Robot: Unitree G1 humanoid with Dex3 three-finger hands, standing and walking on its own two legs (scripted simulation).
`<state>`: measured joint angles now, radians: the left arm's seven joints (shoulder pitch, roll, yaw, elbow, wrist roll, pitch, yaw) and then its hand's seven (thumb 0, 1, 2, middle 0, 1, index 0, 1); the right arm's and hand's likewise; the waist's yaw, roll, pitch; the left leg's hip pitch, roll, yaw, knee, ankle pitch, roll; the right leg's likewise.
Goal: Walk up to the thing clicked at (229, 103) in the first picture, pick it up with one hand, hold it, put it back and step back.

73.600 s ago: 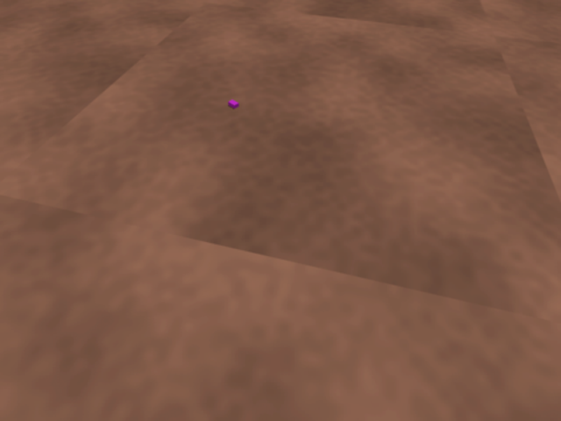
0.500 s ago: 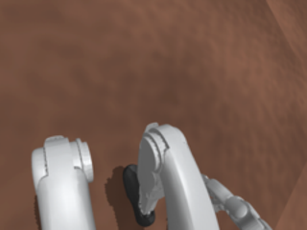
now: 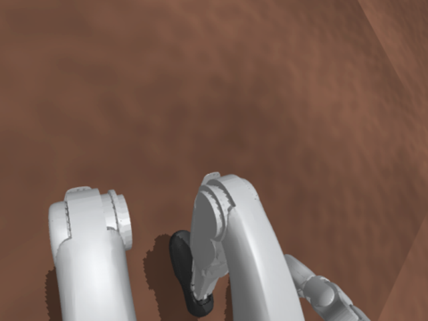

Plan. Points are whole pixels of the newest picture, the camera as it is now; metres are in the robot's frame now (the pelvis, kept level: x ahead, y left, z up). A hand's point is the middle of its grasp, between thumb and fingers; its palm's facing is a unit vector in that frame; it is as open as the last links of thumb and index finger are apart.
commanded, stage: close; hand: left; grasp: from above
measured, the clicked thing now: out of the picture +0.51 +0.43 -0.27
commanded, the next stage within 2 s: none
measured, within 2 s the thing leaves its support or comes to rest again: neither
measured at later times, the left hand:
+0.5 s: hand out of the picture +0.32 +0.40 -0.23, palm faces -0.46 -0.19 -0.87, open 6.0 cm
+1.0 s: hand out of the picture +0.32 +0.40 -0.23, palm faces -0.44 -0.19 -0.88, open 5.6 cm
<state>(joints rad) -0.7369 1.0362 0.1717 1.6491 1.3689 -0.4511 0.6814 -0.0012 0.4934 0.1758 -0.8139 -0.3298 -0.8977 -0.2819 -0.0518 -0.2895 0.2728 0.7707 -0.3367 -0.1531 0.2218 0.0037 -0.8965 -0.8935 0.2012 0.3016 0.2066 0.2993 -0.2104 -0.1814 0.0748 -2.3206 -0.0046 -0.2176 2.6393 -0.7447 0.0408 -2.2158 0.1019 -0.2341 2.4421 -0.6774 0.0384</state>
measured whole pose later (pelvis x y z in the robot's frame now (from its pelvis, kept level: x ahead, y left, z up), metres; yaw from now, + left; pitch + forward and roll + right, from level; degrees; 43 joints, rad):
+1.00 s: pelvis +0.00 +0.00 +0.00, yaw +0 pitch +23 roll -15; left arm -0.75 1.04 0.17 1.65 1.34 -0.42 0.65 0.00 0.68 0.02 -1.00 -0.07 -1.07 -0.06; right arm -0.04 -0.29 0.28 0.75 -0.33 -0.17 0.23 0.00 -0.90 -0.89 0.20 0.30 0.21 0.30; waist -0.22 -0.17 0.08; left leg -2.32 -0.01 -0.22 2.63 -0.74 0.04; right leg -2.22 0.10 -0.23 2.44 -0.67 0.04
